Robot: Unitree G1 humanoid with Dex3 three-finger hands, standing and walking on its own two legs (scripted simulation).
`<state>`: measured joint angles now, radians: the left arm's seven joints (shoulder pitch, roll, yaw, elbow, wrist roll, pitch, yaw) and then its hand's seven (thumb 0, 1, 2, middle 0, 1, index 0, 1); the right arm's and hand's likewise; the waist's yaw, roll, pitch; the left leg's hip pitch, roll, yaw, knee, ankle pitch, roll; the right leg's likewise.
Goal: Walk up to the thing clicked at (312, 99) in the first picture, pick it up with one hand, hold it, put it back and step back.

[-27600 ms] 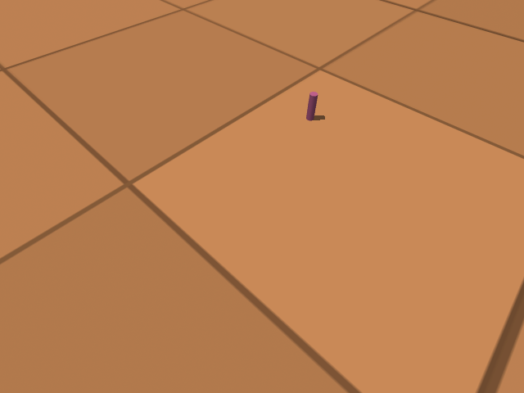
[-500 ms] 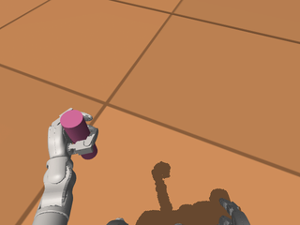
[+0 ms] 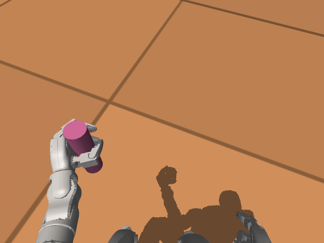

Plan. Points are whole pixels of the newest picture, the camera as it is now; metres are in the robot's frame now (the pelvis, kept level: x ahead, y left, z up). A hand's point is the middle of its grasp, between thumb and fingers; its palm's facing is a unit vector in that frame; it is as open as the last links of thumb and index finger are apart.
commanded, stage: crouch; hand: left
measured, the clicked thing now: (85, 149) +0.34 +0.19 -0.01
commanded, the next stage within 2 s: lower in 1.66 s
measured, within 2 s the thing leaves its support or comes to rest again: neither
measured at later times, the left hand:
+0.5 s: hand (96, 168) +0.37 +0.22 -0.23, palm faces +0.32 -0.95 -0.05, open 6.6 cm
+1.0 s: hand (100, 178) +0.39 +0.25 -0.41, palm faces +0.33 -0.94 -0.04, open 6.6 cm
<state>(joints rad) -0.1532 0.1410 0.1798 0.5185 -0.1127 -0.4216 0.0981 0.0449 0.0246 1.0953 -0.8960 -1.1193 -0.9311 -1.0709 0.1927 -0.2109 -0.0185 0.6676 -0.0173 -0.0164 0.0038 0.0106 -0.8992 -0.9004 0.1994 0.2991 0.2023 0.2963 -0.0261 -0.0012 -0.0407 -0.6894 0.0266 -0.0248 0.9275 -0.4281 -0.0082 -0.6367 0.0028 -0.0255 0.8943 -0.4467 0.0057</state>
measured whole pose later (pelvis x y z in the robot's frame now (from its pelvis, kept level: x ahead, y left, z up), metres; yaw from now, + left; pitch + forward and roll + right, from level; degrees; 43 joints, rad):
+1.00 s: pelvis -0.09 +0.00 -0.35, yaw -6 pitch +32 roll -6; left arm -0.70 0.50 0.58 1.15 -0.07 -0.78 -0.04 0.05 0.02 1.11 -0.91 -1.10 -0.94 -1.05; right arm 0.08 -0.26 0.08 0.74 -0.12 0.03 0.09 0.01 -0.91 -0.90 0.20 0.30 0.20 0.30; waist -0.15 -0.04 -0.07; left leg -2.17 0.03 -0.12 2.28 -0.67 -0.02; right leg -2.09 0.03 -0.08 2.23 -0.69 0.01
